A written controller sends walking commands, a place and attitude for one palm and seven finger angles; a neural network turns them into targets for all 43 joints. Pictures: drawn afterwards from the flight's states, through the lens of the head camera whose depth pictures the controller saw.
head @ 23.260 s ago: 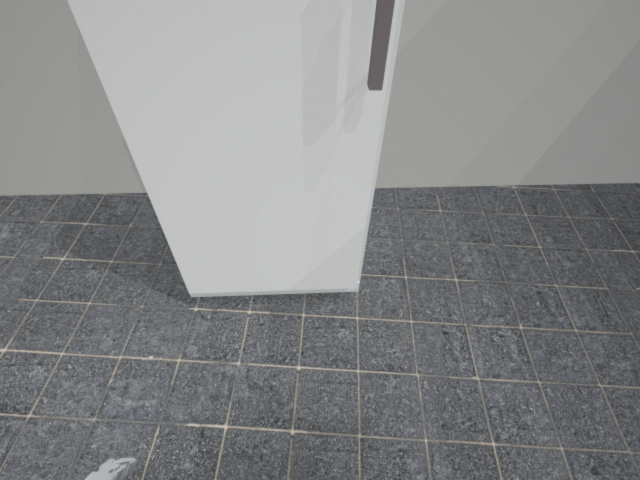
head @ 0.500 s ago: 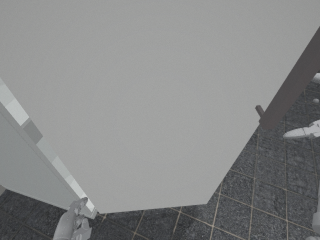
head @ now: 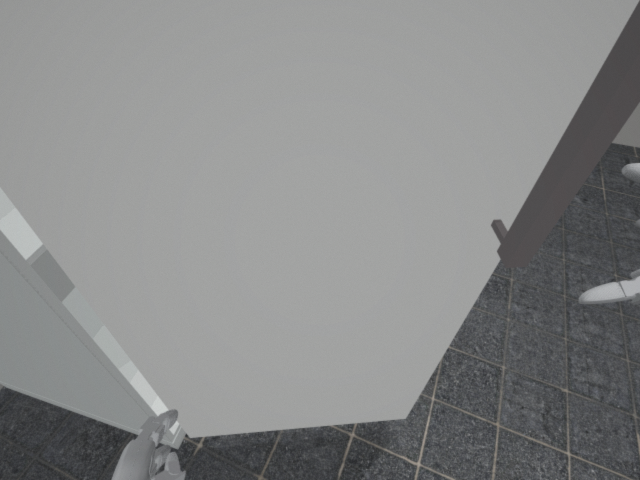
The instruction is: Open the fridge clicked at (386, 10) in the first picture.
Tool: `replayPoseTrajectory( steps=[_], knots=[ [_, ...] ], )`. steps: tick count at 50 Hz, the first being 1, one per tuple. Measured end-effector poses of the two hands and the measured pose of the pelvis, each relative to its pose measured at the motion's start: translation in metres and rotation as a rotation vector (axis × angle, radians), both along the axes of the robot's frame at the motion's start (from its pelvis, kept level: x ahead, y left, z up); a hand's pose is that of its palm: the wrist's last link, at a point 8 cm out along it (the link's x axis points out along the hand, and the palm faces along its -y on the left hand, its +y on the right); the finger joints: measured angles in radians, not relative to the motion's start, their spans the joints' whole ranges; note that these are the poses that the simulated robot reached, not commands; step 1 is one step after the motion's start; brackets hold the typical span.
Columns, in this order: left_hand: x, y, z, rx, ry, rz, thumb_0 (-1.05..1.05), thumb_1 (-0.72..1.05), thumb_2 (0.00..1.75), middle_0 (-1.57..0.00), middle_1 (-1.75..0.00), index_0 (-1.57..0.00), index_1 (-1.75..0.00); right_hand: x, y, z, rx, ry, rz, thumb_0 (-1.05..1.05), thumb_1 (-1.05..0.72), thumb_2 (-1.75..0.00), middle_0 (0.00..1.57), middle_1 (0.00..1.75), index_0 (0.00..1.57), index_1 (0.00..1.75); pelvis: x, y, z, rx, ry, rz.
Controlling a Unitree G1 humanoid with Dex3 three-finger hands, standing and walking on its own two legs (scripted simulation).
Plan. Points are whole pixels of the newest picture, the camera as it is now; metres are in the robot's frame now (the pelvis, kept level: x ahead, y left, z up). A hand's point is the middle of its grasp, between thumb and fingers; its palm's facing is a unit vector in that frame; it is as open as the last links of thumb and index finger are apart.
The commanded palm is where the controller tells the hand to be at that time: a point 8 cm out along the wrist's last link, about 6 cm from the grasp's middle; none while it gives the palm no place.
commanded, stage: slip the hand off the handle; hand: right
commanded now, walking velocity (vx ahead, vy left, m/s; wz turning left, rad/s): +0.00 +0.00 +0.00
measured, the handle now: (559, 148) +0.38 -0.21 +0.26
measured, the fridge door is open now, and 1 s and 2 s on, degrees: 68 68 68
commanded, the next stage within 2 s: draw the hand back to the body in 0.54 s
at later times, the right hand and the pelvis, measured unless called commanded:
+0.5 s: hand out of the picture +0.23 -0.28 +0.22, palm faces +0.32 +0.92 -0.22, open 14.7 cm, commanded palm +0.18 -0.32 +0.23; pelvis -0.02 +0.02 +0.00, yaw -2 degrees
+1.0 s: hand out of the picture +0.21 -0.27 +0.21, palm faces +0.15 +0.98 -0.12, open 14.7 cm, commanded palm +0.16 -0.31 +0.22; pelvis +0.00 +0.02 +0.01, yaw -2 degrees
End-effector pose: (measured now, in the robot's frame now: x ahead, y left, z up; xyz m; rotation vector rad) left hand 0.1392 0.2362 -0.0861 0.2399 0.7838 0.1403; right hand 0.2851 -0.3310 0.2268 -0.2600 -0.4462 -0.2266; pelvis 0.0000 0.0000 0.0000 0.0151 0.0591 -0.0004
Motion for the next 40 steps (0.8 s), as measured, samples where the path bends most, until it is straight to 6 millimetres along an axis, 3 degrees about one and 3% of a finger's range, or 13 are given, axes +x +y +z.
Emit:
replayPoseTrajectory(
  steps=[16, 31, 35, 40],
  knots=[
    [0.023, 0.002, 0.017, 0.003, -0.13, -0.066, 0.02, 0.9, 0.9, -0.2, -0.3, -0.2, -0.3, -0.07, 0.003, -0.001, -0.015, -0.015, -0.054, -0.02, 0.56, -0.2, 0.26, 1.15, 0.26, 1.15, -0.012, 0.013, 0.001, -0.002, -0.051, -0.018],
    [0.032, 0.006, 0.025, 0.0, -0.209, -0.097, 0.02, 0.9, 0.9, -0.2, -0.3, -0.2, -0.3, -0.112, 0.013, 0.002, -0.046, -0.016, -0.037, -0.02, 0.56, -0.2, 0.26, 1.15, 0.26, 1.15, -0.016, 0.023, 0.0, -0.003, -0.078, -0.027],
    [0.031, 0.006, 0.022, 0.004, -0.203, -0.099, 0.02, 0.9, 0.9, -0.2, -0.3, -0.2, -0.3, -0.114, 0.01, 0.002, -0.019, -0.008, -0.04, -0.01, 0.56, -0.2, 0.26, 1.15, 0.26, 1.15, -0.017, 0.023, 0.0, -0.002, -0.083, -0.034],
    [0.034, 0.002, 0.024, -0.016, -0.225, -0.075, 0.02, 0.9, 0.9, -0.2, -0.3, -0.2, -0.3, -0.103, 0.005, -0.016, 0.112, 0.218, -0.015, -0.01, 0.56, -0.2, 0.26, 1.15, 0.26, 1.15, -0.014, 0.021, 0.004, -0.004, -0.094, -0.039]
  ],
)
